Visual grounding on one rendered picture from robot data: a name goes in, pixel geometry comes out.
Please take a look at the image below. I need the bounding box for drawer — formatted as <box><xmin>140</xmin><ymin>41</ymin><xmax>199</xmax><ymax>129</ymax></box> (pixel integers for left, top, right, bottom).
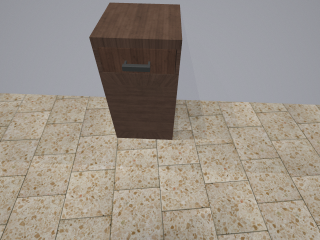
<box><xmin>97</xmin><ymin>47</ymin><xmax>176</xmax><ymax>75</ymax></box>

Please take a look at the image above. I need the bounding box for cabinet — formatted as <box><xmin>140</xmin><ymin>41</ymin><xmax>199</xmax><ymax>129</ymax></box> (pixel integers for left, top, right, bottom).
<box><xmin>89</xmin><ymin>2</ymin><xmax>183</xmax><ymax>140</ymax></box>

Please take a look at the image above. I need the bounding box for handle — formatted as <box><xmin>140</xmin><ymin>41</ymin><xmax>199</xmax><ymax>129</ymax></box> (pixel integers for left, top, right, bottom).
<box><xmin>122</xmin><ymin>60</ymin><xmax>151</xmax><ymax>72</ymax></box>

